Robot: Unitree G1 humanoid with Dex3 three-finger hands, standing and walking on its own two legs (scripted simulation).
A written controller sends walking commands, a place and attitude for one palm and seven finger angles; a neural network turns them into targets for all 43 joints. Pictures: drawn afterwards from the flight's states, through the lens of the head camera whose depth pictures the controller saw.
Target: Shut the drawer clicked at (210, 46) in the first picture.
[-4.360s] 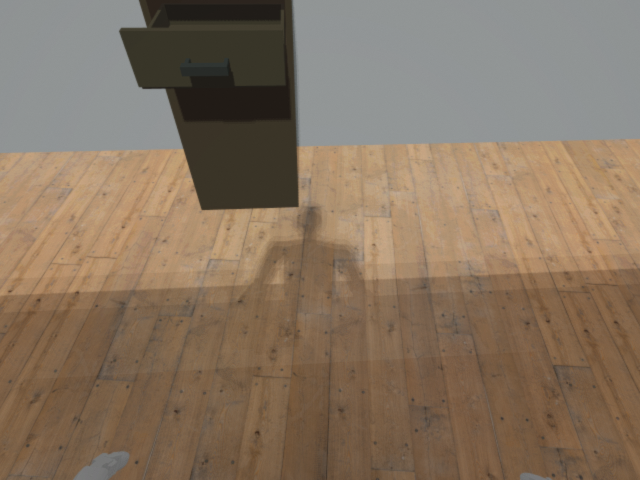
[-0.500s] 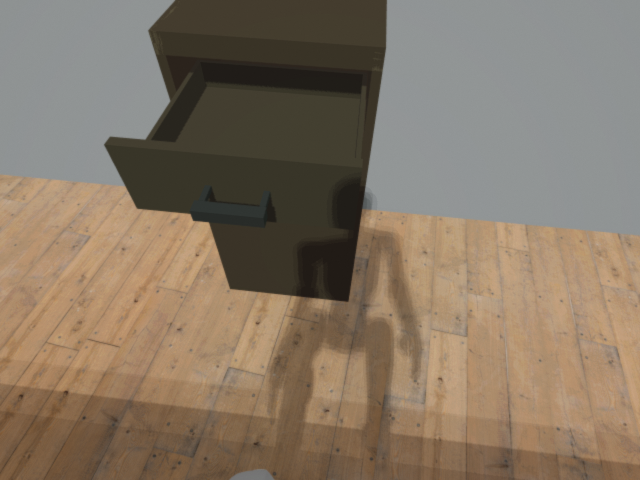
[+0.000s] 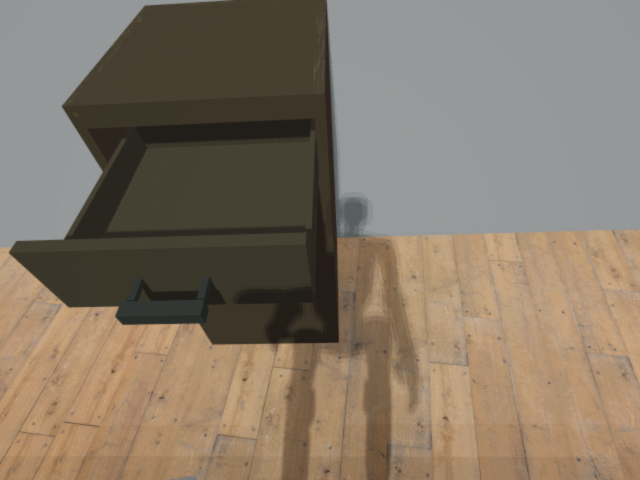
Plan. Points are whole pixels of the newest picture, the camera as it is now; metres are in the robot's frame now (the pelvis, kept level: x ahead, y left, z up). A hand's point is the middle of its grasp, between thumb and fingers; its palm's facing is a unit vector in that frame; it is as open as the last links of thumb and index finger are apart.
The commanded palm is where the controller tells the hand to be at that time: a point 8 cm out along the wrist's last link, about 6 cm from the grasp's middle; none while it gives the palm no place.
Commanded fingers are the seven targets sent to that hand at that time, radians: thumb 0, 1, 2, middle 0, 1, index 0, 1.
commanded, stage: come to a stop and stand still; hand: left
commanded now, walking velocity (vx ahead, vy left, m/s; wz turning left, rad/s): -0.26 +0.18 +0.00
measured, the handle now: (167, 298) +0.34 +0.23 +0.03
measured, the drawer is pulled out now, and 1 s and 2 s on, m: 0.27 0.27 0.27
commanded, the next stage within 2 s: look again from close up in 0.98 s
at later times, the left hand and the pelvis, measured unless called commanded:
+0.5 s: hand out of the picture -0.02 +0.30 -0.17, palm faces +0.06 -0.96 -0.27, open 7.4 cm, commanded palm none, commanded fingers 0.00 0.90 0.90 -0.20 -0.30 -0.20 -0.30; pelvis -0.04 +0.09 +0.00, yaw -1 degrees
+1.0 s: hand out of the picture -0.06 +0.30 -0.16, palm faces +0.00 -0.98 -0.20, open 7.4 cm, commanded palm none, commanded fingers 0.00 0.90 0.90 -0.20 -0.30 -0.20 -0.30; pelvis -0.07 +0.13 +0.01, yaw +0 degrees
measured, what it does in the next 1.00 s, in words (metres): steps to the left: left foot, then right foot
